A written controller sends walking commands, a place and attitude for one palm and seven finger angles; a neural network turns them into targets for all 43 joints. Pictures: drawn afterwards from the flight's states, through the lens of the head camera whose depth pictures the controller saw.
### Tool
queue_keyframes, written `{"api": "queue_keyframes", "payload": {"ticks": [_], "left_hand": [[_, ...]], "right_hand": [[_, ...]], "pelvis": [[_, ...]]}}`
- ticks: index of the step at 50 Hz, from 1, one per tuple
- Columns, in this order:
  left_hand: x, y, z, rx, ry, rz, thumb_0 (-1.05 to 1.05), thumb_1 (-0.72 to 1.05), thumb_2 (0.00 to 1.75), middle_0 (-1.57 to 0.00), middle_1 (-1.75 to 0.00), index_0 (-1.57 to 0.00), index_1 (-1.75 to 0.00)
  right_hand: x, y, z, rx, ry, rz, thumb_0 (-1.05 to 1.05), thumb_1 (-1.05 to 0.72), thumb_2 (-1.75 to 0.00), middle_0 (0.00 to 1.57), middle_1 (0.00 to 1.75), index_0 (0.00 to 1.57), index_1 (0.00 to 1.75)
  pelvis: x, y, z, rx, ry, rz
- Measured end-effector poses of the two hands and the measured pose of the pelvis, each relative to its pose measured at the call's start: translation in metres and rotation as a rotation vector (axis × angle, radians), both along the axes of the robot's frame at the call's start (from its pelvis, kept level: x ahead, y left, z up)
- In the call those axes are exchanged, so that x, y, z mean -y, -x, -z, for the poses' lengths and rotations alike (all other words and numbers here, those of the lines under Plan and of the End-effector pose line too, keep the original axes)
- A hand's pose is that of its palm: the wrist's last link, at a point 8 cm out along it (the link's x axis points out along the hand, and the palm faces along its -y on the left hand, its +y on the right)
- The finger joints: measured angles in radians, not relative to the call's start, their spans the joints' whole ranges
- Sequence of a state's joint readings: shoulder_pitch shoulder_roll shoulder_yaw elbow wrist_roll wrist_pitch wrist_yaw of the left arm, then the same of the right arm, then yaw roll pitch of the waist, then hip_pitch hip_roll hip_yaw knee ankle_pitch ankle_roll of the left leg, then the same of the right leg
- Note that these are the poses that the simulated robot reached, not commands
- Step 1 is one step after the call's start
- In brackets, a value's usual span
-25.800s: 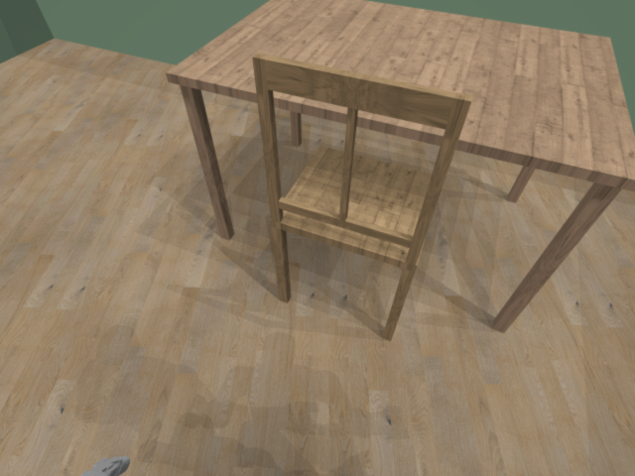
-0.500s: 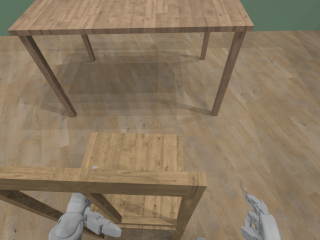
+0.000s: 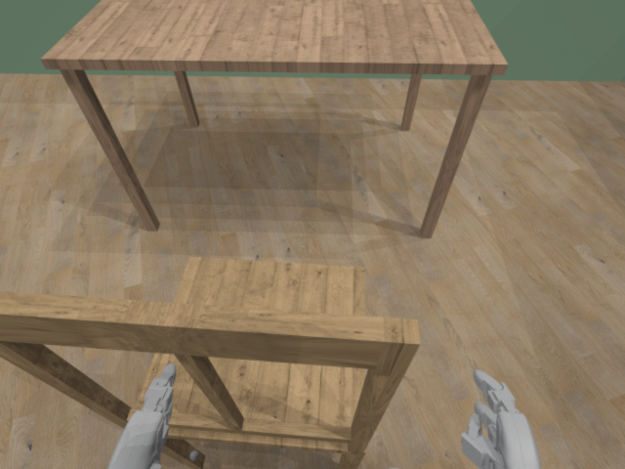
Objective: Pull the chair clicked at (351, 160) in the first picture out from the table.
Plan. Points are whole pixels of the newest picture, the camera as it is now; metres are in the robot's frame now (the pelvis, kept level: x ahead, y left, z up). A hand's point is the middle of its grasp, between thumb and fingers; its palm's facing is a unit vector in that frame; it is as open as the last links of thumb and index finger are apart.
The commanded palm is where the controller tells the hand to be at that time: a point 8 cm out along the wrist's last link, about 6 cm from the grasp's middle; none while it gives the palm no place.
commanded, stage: draw the fingers out of the gap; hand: left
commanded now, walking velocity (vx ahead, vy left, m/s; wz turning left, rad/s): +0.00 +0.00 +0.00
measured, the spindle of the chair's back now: (217, 394) +0.23 +0.14 -0.03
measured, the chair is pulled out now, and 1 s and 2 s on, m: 0.65 0.65 0.63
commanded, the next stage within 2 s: draw the hand back to the body in 0.24 s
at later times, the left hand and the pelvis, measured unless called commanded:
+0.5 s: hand out of the picture +0.12 +0.14 +0.02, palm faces +0.07 -0.99 -0.08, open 17.4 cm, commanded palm +0.08 +0.20 +0.04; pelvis -0.01 +0.00 -0.01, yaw +0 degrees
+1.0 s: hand (108, 455) +0.14 +0.19 +0.09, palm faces +0.12 -0.92 -0.38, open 16.4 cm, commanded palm +0.10 +0.25 +0.13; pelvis -0.02 -0.01 +0.01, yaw -1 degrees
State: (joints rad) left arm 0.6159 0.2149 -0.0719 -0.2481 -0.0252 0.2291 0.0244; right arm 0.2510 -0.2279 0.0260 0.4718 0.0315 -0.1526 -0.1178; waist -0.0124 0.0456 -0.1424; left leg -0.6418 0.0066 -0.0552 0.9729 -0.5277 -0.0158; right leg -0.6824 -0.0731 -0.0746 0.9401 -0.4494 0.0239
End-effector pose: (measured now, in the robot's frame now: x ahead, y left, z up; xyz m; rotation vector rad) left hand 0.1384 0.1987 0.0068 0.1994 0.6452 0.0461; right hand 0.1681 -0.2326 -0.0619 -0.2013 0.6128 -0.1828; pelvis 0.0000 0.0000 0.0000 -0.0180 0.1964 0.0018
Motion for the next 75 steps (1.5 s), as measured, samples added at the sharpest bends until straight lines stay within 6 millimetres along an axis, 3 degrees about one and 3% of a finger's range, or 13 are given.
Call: {"api": "queue_keyframes", "payload": {"ticks": [21,33,39,44,51,65,75], "left_hand": [[0.011,0.047,-0.005,0.007,0.073,-0.031,-0.01,-0.53,0.21,-0.01,0.0,-0.01,0.0],[-0.005,0.02,-0.067,0.527,0.092,-0.004,-0.01,-0.54,0.21,-0.01,0.0,0.0,0.0],[-0.013,0.021,-0.073,0.522,0.085,0.071,-0.01,-0.54,0.2,-0.01,0.0,0.0,0.0],[-0.028,0.024,-0.093,0.519,0.054,0.032,-0.01,-0.51,0.22,-0.01,-0.01,-0.02,-0.01],[-0.042,0.028,-0.107,0.376,-0.224,-0.036,-0.01,-0.35,0.3,-0.04,-0.04,-0.1,-0.06],[-0.06,0.024,-0.126,0.263,-0.336,-0.067,0.0,0.13,0.53,-0.11,-0.14,-0.35,-0.2],[-0.073,0.013,-0.136,0.204,-0.385,-0.105,0.0,0.49,0.7,-0.16,-0.22,-0.44,-0.29]], "right_hand": [[0.004,0.005,0.002,0.053,0.0,0.023,0.01,-0.9,-0.9,0.2,0.3,0.2,0.3],[0.002,0.008,0.023,0.041,-0.051,0.004,0.01,-0.9,-0.9,0.2,0.3,0.2,0.3],[0.004,0.012,0.025,0.034,-0.076,0.021,0.02,-0.9,-0.9,0.2,0.3,0.2,0.3],[0.006,0.011,0.014,0.061,-0.074,0.037,0.02,-0.9,-0.9,0.2,0.3,0.2,0.3],[0.004,0.01,-0.003,0.015,-0.029,0.011,0.02,-0.9,-0.9,0.2,0.3,0.2,0.3],[-0.017,-0.005,-0.02,-0.006,-0.031,-0.099,0.01,-0.9,-0.9,0.2,0.3,0.2,0.3],[-0.015,-0.023,-0.023,-0.018,-0.024,-0.141,0.01,-0.9,-0.9,0.2,0.3,0.2,0.3]], "pelvis": [[0.002,0.008,0.01,-0.01,0.004,0.004],[0.008,0.018,0.02,-0.016,0.007,0.004],[0.01,0.023,0.019,0.002,0.004,0.008],[0.011,0.021,0.008,0.037,0.008,0.001],[0.01,0.015,-0.014,0.127,0.012,0.01],[0.008,0.005,-0.041,0.225,-0.001,0.015],[0.01,-0.006,-0.05,0.241,-0.009,0.017]]}}
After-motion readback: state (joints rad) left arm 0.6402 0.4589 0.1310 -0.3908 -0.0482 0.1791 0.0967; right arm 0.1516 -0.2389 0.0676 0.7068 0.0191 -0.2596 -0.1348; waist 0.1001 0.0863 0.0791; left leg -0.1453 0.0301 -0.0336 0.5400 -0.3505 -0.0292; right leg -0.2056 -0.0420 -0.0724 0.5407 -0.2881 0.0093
